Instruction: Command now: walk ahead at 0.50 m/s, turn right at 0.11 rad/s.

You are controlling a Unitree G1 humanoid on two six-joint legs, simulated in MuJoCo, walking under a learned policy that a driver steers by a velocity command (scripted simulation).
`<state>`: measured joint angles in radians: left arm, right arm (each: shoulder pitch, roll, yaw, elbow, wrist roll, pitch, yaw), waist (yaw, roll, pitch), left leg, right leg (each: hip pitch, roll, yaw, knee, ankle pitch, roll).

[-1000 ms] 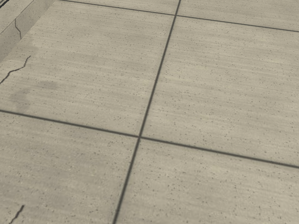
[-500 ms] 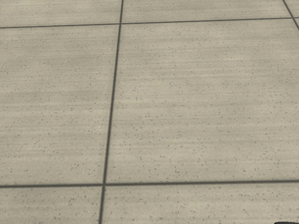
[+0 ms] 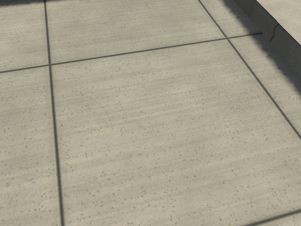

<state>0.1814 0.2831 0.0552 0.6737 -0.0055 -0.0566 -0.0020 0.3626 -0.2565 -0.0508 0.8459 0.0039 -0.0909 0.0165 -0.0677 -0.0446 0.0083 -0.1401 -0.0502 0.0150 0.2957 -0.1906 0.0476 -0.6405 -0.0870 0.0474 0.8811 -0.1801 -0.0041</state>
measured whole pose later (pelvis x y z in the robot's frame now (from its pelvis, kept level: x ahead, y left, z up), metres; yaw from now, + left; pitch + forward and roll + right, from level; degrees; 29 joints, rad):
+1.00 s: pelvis +0.54 +0.00 +0.00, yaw +0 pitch +1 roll +1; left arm 0.19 0.30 0.06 0.78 -0.01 -0.06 0.01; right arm 0.31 -0.26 -0.05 0.86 0.00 -0.08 0.03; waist -0.04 -0.04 0.01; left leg -0.16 -0.06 0.05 0.30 -0.16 0.07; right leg -0.65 -0.12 0.04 0.96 -0.18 0.00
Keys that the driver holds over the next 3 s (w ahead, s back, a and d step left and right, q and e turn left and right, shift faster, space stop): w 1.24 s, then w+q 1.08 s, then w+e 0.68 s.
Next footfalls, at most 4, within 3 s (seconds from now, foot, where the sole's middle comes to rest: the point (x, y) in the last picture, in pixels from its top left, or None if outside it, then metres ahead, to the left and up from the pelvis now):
0.22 right None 0.29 -0.15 -0.78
0.74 left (123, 206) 0.58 0.09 -0.78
1.28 right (171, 149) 0.87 -0.16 -0.78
1.82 left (118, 112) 1.13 0.12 -0.78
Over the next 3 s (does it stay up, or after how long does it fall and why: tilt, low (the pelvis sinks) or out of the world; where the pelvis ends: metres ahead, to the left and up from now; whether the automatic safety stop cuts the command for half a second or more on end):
stays up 1.55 0.26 0.00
